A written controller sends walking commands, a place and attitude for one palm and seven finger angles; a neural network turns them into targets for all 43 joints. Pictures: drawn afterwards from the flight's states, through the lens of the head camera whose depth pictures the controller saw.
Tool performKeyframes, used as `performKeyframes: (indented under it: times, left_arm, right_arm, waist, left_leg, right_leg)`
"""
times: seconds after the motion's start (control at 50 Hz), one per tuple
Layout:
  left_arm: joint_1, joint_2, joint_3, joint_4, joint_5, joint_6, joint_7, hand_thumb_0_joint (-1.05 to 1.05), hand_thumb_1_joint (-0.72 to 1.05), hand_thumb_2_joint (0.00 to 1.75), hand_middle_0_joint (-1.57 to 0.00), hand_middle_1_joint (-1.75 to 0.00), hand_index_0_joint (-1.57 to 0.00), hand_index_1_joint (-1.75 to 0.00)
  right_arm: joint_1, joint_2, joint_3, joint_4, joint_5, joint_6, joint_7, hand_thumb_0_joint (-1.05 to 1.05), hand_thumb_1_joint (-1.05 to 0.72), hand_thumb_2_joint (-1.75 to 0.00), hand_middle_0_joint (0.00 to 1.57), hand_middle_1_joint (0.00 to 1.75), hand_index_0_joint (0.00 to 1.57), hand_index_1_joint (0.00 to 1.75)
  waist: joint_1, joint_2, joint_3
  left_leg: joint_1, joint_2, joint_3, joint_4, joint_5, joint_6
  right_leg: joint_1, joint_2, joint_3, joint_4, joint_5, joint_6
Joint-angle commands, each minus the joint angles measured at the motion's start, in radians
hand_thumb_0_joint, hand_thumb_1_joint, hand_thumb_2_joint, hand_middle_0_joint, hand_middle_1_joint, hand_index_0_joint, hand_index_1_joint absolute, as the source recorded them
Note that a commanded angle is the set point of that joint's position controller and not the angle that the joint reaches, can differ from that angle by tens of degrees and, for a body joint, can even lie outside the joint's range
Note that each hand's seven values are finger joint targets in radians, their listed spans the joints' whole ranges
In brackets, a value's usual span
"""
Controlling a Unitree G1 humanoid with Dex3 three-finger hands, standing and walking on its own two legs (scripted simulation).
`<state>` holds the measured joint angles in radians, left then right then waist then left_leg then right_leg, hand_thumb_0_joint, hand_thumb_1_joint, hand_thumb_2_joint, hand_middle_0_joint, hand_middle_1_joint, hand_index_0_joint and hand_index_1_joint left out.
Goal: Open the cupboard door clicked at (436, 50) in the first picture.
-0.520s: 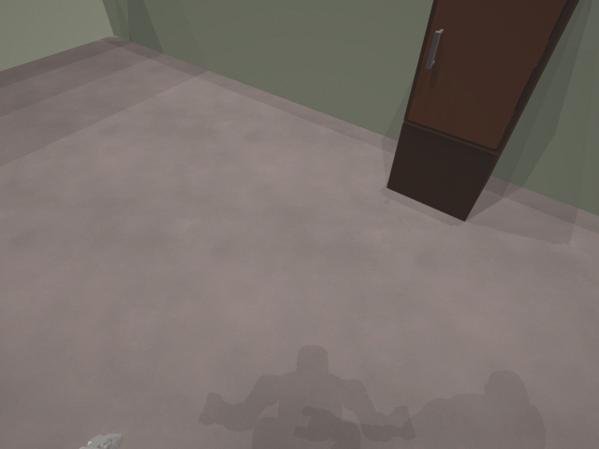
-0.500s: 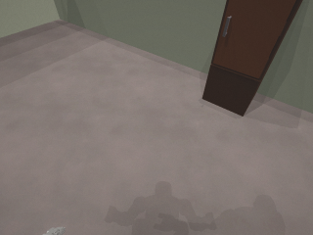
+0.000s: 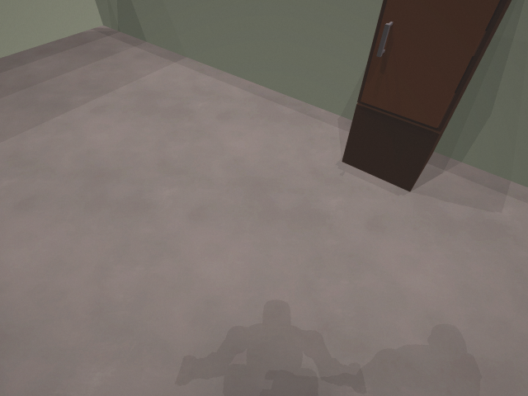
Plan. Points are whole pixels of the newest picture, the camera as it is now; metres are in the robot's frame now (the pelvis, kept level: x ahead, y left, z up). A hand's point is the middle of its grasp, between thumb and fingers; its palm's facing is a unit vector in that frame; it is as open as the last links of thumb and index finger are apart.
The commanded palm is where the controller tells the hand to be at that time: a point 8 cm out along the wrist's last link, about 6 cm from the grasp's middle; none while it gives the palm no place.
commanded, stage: stand and wait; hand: left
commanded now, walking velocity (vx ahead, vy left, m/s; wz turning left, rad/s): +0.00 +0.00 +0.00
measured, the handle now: (385, 39) +1.46 -0.42 -0.04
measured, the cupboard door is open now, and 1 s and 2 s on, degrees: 0 0 0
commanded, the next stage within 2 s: look at it before walking up in 0.30 s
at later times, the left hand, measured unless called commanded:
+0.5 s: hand out of the picture +0.08 +0.24 -0.15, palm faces -0.02 -0.94 -0.33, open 7.4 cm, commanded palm none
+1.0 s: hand out of the picture +0.09 +0.25 -0.15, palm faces -0.02 -0.94 -0.34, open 7.4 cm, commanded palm none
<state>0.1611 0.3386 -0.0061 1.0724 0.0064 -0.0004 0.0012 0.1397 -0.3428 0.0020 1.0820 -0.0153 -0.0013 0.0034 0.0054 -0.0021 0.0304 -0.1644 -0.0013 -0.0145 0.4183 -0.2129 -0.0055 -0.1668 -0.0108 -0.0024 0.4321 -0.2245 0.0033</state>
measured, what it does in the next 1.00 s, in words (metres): stands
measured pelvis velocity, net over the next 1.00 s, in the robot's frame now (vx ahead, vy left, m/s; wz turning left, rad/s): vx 0.01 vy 0.00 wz -0.01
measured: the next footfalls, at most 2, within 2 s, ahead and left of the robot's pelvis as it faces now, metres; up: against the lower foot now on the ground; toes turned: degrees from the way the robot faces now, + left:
left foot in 1.80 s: +0.45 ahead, +0.05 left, +0.00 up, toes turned -2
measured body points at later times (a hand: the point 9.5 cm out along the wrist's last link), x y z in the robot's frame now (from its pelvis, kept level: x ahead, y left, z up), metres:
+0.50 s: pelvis +0.00 +0.00 +0.00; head +0.00 +0.00 +0.45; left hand +0.09 +0.29 -0.13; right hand +0.08 -0.30 -0.13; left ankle +0.01 +0.12 -0.74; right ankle +0.01 -0.12 -0.74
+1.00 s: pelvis +0.01 +0.00 +0.00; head +0.01 +0.00 +0.45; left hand +0.09 +0.29 -0.13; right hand +0.09 -0.30 -0.13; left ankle +0.01 +0.12 -0.74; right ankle +0.01 -0.12 -0.74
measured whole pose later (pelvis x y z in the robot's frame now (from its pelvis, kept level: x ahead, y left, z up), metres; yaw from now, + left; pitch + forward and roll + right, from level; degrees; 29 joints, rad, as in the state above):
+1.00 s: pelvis +0.01 +0.00 +0.00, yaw +0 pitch -2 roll +0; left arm 0.13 0.34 -0.01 1.09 0.01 -0.01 0.00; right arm 0.11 -0.34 0.01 1.11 -0.01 -0.01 0.00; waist 0.00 -0.01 0.03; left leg -0.12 0.01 -0.01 0.36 -0.20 -0.01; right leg -0.13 0.00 0.00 0.37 -0.21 0.00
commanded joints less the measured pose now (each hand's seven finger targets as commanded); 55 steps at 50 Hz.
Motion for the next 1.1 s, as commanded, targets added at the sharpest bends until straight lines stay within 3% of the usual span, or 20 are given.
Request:
performKeyframes:
  times: [0.0, 0.24, 0.42, 0.6, 0.88, 0.98, 1.0, 1.04, 1.08]
  left_arm:
    - [-0.067, 0.209, 0.041, -0.068, 0.004, -0.025, 0.009, 0.0, 0.9, 0.9, -0.2, -0.3, -0.2, -0.3]
    - [-0.065, 0.211, 0.039, -0.052, 0.004, -0.023, 0.008, 0.0, 0.9, 0.9, -0.2, -0.3, -0.2, -0.3]
    - [-0.068, 0.21, 0.039, -0.051, 0.004, -0.028, 0.011, 0.0, 0.9, 0.9, -0.2, -0.3, -0.2, -0.3]
    - [-0.073, 0.212, 0.039, -0.051, 0.005, -0.027, 0.011, 0.0, 0.9, 0.9, -0.2, -0.3, -0.2, -0.3]
    - [-0.07, 0.213, 0.04, -0.049, 0.005, -0.029, 0.011, 0.0, 0.9, 0.9, -0.2, -0.3, -0.2, -0.3]
    - [-0.068, 0.212, 0.039, -0.045, 0.004, -0.027, 0.011, 0.0, 0.9, 0.9, -0.2, -0.3, -0.2, -0.3]
    - [-0.068, 0.213, 0.039, -0.045, 0.005, -0.027, 0.01, 0.0, 0.9, 0.9, -0.2, -0.3, -0.2, -0.3]
    - [0.006, 0.084, 0.012, -0.012, 0.004, -0.006, 0.014, 0.0, 0.9, 0.9, -0.2, -0.3, -0.2, -0.3]
    - [0.038, 0.09, 0.018, -0.01, 0.012, 0.007, 0.006, 0.0, 0.9, 0.9, -0.2, -0.3, -0.2, -0.3]
  right_arm:
    - [-0.066, -0.199, -0.044, -0.064, 0.004, -0.032, -0.013, 0.0, -0.9, -0.9, 0.2, 0.3, 0.2, 0.3]
    - [-0.063, -0.205, -0.041, -0.038, 0.005, -0.03, -0.012, 0.0, -0.9, -0.9, 0.2, 0.3, 0.2, 0.3]
    - [-0.067, -0.201, -0.04, -0.035, 0.007, -0.034, -0.013, 0.0, -0.9, -0.9, 0.2, 0.3, 0.2, 0.3]
    - [-0.078, -0.2, -0.04, -0.035, 0.007, -0.031, -0.013, 0.0, -0.9, -0.9, 0.2, 0.3, 0.2, 0.3]
    - [-0.08, -0.203, -0.038, -0.036, 0.008, -0.032, -0.015, 0.0, -0.9, -0.9, 0.2, 0.3, 0.2, 0.3]
    - [-0.087, -0.205, -0.038, -0.035, 0.008, -0.032, -0.016, 0.0, -0.9, -0.9, 0.2, 0.3, 0.2, 0.3]
    - [-0.083, -0.206, -0.038, -0.034, 0.009, -0.032, -0.016, 0.0, -0.9, -0.9, 0.2, 0.3, 0.2, 0.3]
    - [-0.016, -0.074, -0.007, -0.004, 0.0, -0.013, -0.01, 0.0, -0.9, -0.9, 0.2, 0.3, 0.2, 0.3]
    - [0.016, -0.076, -0.014, -0.002, -0.007, -0.002, -0.005, 0.0, -0.9, -0.9, 0.2, 0.3, 0.2, 0.3]
  waist:
    - [-0.007, -0.002, -0.046]
    - [-0.004, 0.001, -0.028]
    - [-0.005, -0.004, -0.065]
    - [-0.004, 0.004, -0.041]
    - [-0.006, -0.006, -0.073]
    - [-0.003, 0.007, -0.056]
    - [-0.004, 0.005, -0.056]
    - [-0.005, -0.009, -0.066]
    - [-0.002, -0.026, -0.004]
  left_leg:
    - [-0.009, 0.108, -0.091, -0.084, 0.077, 0.037]
    - [-0.015, 0.11, -0.097, -0.104, 0.041, 0.035]
    - [0.022, 0.118, -0.086, -0.092, 0.139, 0.034]
    - [0.02, 0.118, -0.082, -0.104, 0.125, 0.031]
    - [0.054, 0.122, -0.082, -0.101, 0.183, 0.03]
    - [0.055, 0.123, -0.081, -0.109, 0.182, 0.03]
    - [0.052, 0.124, -0.08, -0.113, 0.174, 0.03]
    - [0.055, 0.113, -0.051, -0.094, 0.031, 0.009]
    - [-0.002, 0.099, -0.044, -0.086, -0.212, 0.013]
  right_leg:
    - [-0.007, -0.109, 0.109, -0.101, 0.043, -0.037]
    - [-0.018, -0.106, 0.119, -0.119, 0.0, -0.035]
    - [0.016, -0.112, 0.109, -0.104, 0.13, -0.036]
    - [0.012, -0.111, 0.108, -0.116, 0.12, -0.033]
    - [0.04, -0.113, 0.105, -0.115, 0.189, -0.034]
    - [0.035, -0.111, 0.103, -0.12, 0.181, -0.032]
    - [0.038, -0.112, 0.1, -0.122, 0.175, -0.031]
    - [0.023, -0.1, 0.105, -0.12, 0.0, -0.016]
    - [-0.038, -0.088, 0.138, -0.134, -0.246, -0.029]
